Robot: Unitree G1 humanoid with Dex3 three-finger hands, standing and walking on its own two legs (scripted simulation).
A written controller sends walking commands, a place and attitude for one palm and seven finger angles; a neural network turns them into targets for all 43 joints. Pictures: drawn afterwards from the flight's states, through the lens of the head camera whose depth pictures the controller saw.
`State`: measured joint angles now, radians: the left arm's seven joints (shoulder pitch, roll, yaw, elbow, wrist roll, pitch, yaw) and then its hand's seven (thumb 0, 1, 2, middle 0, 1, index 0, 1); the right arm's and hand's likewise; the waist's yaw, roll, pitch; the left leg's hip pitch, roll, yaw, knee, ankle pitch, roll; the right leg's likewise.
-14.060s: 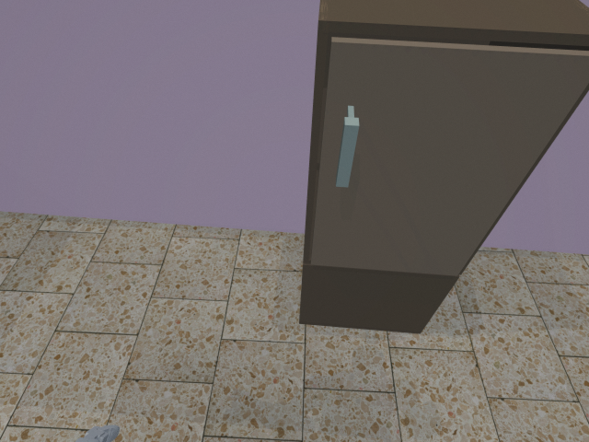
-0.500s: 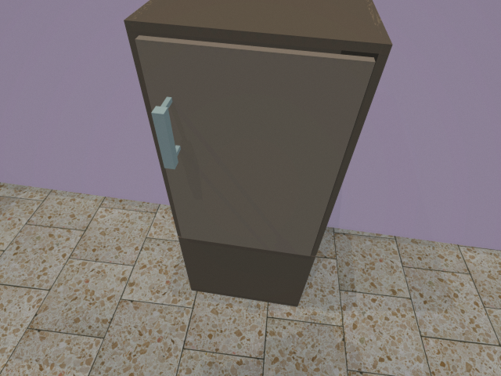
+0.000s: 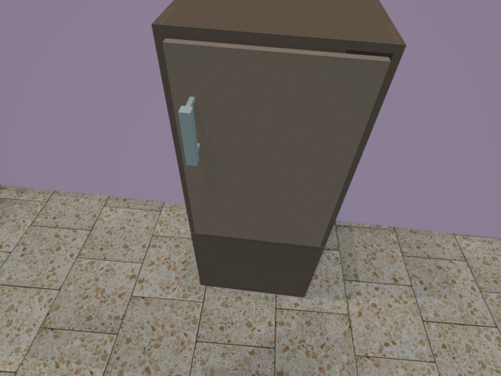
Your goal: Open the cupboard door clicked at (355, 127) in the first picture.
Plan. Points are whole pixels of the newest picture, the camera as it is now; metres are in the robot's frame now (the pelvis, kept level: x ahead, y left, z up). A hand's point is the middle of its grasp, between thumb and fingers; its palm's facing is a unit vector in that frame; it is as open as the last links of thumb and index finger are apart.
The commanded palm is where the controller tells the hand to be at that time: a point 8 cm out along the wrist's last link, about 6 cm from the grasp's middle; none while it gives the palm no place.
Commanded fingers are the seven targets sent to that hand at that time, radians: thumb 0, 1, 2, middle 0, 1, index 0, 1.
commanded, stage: come to a stop and stand still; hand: left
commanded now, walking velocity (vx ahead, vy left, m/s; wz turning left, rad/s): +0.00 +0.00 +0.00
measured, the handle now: (192, 131) +0.56 +0.16 +0.09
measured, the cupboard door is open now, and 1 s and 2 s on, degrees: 0 0 0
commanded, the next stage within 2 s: look again from close up in 0.06 s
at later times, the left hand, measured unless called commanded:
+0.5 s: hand out of the picture +0.11 +0.20 -0.14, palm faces -0.02 -0.94 -0.34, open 7.4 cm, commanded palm none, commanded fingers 0.00 0.90 0.90 -0.20 -0.30 -0.20 -0.30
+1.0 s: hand (130, 303) +0.23 +0.21 +0.00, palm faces +0.25 -0.96 -0.10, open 7.7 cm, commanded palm +0.16 +0.24 -0.04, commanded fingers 0.00 0.62 0.78 -0.22 -0.48 -0.22 -0.48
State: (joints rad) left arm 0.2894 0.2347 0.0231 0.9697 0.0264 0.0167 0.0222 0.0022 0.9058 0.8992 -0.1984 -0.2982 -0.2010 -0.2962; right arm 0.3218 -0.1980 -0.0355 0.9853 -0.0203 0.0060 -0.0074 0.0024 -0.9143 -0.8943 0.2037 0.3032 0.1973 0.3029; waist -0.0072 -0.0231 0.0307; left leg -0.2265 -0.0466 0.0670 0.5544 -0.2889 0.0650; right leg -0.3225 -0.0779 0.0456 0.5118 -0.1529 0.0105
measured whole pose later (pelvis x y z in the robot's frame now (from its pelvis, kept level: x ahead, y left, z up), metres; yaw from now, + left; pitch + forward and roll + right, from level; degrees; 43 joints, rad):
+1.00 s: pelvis +0.04 -0.05 -0.01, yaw +3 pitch +4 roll +1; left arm 0.31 0.26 0.28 0.38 -0.26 -0.41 -0.23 0.00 0.82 0.86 -0.21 -0.36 -0.21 -0.35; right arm 0.22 -0.24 -0.04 0.71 0.02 -0.24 -0.03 0.01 -0.91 -0.89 0.20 0.30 0.20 0.30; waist 0.00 0.00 -0.04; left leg -0.36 0.00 -0.01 0.67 -0.38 -0.01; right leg -0.46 -0.04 -0.03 0.68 -0.29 0.01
